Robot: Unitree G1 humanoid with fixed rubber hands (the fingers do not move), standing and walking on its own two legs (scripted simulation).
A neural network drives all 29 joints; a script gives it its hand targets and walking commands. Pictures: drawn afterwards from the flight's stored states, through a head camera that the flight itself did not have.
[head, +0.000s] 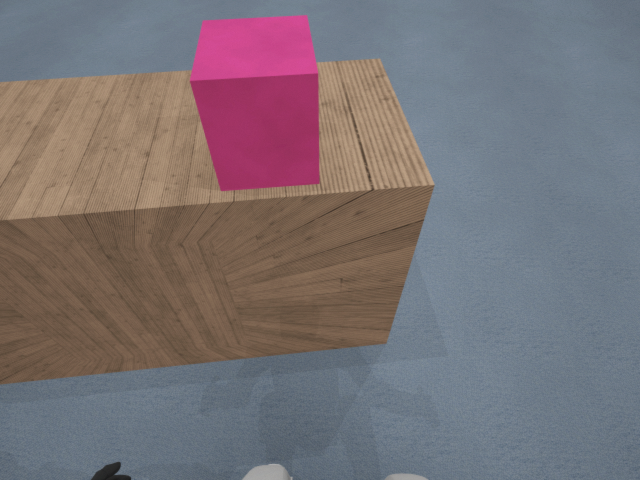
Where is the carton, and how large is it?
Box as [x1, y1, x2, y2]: [190, 15, 318, 190]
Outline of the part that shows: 306,15 203,20 190,77 190,83 221,190 318,183 317,69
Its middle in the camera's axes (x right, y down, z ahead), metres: -0.10 -0.25 +0.71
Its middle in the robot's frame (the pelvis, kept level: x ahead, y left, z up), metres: +0.71 +0.14 +0.08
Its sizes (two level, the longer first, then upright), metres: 0.209 0.186 0.218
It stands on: a pedestal, 0.71 m high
